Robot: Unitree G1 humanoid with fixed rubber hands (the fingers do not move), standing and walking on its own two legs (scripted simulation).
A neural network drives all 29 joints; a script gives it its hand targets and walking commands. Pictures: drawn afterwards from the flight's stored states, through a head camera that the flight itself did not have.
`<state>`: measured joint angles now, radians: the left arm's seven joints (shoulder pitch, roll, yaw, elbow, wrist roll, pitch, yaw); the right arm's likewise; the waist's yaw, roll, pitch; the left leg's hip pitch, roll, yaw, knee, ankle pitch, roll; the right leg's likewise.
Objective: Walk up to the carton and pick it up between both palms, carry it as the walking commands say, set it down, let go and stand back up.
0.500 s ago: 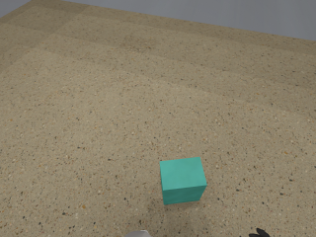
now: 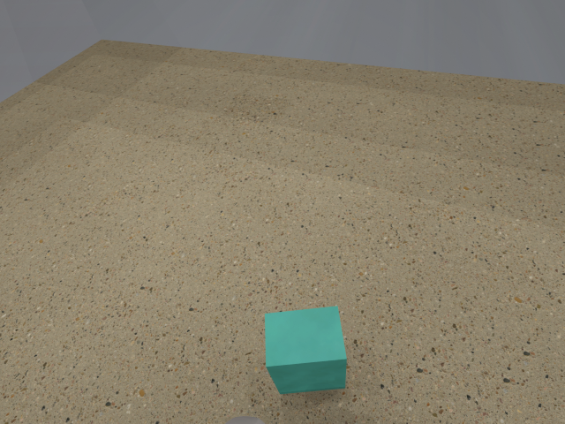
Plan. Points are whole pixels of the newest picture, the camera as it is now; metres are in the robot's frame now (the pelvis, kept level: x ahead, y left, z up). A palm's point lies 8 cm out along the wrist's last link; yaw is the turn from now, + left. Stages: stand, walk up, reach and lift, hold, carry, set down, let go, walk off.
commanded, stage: walk up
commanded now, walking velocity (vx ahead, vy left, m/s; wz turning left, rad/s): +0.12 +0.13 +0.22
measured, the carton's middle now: (307, 352) +0.43 +0.03 -0.63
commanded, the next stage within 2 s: stand in 0.82 s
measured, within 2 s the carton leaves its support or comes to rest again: neither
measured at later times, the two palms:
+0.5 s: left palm out of the picture +0.03 +0.25 -0.15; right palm out of the picture +0.09 -0.21 -0.13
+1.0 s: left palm out of the picture +0.01 +0.23 -0.14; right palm out of the picture +0.02 -0.22 -0.14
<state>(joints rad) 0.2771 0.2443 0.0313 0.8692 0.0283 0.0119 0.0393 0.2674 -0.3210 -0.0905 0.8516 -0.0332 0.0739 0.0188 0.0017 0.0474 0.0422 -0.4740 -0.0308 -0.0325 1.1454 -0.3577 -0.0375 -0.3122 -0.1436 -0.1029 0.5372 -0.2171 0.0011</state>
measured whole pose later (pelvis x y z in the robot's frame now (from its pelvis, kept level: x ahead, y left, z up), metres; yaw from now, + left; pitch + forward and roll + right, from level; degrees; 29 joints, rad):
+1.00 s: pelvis +0.02 +0.01 +0.00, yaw +3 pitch -1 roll +0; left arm 0.28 0.14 0.02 1.12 0.02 -0.01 0.03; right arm 0.28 -0.16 -0.02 1.14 -0.01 0.00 -0.04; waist 0.01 0.01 0.03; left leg -0.13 0.04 0.09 0.36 -0.22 -0.01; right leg -0.18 -0.02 -0.12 0.38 -0.19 -0.03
